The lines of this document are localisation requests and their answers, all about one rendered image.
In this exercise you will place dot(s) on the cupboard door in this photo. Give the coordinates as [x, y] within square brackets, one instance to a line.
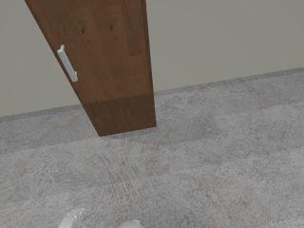
[104, 42]

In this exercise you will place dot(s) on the handle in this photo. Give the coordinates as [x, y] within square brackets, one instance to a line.
[72, 74]

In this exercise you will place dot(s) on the left robot hand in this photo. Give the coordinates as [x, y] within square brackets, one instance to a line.
[72, 217]

